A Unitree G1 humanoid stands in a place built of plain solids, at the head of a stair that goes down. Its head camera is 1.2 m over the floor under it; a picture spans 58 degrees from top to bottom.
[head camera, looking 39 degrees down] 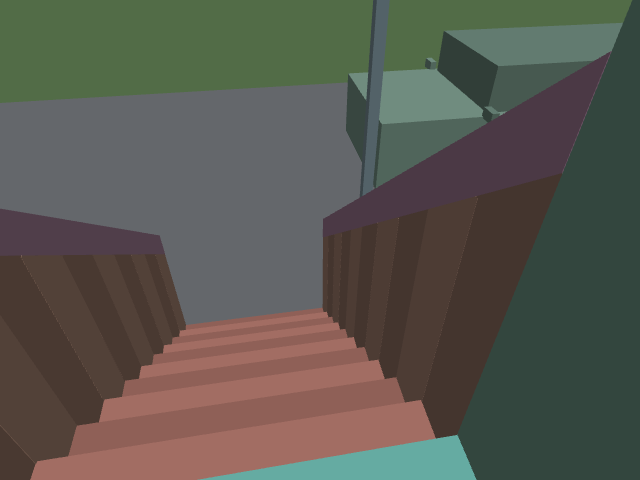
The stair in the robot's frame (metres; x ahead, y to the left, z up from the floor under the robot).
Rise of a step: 0.19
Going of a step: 0.22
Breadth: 1.25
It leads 10 degrees to the left of straight ahead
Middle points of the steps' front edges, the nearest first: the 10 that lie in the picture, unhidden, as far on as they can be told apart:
0.72 0.26 -0.18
0.94 0.30 -0.37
1.15 0.34 -0.56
1.37 0.37 -0.74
1.58 0.41 -0.93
1.80 0.45 -1.11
2.01 0.48 -1.30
2.23 0.52 -1.49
2.45 0.56 -1.67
2.66 0.59 -1.86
